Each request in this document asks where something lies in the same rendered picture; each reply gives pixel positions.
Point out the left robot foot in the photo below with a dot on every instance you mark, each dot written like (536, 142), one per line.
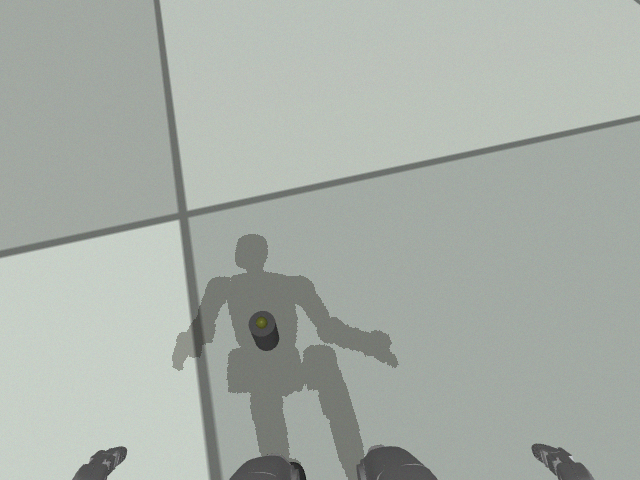
(301, 470)

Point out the bottle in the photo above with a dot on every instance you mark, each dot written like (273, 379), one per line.
(263, 328)

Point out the right robot hand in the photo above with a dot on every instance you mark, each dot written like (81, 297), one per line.
(561, 463)

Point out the left robot hand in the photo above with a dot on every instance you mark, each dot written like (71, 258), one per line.
(101, 464)

